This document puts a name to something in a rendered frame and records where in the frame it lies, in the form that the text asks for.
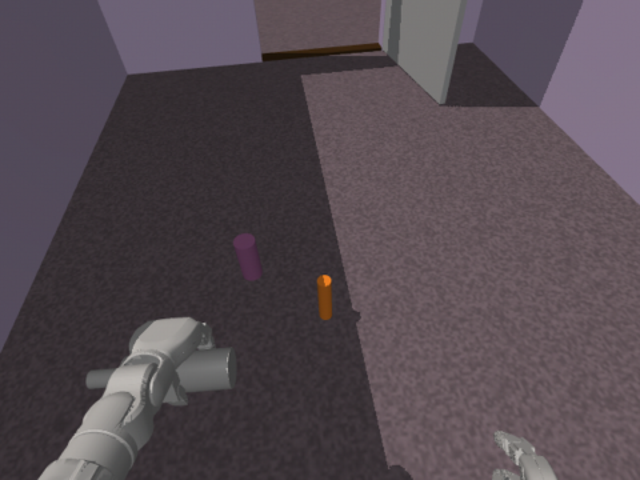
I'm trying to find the right robot hand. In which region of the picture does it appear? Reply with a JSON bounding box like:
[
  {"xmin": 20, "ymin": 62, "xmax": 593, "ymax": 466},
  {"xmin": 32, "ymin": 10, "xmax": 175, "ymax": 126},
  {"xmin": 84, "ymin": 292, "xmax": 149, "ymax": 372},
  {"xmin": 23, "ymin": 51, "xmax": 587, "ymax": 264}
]
[{"xmin": 492, "ymin": 431, "xmax": 558, "ymax": 480}]

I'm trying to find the left robot arm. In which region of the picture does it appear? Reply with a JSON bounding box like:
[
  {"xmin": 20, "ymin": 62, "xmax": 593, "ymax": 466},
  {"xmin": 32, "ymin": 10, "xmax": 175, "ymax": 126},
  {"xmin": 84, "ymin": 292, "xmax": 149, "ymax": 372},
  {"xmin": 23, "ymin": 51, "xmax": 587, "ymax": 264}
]
[{"xmin": 38, "ymin": 349, "xmax": 175, "ymax": 480}]

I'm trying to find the left robot hand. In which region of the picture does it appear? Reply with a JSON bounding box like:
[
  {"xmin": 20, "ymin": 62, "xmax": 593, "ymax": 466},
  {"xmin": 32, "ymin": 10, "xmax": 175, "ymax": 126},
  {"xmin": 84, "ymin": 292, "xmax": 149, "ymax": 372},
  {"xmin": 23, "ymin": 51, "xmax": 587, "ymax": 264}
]
[{"xmin": 129, "ymin": 317, "xmax": 216, "ymax": 406}]

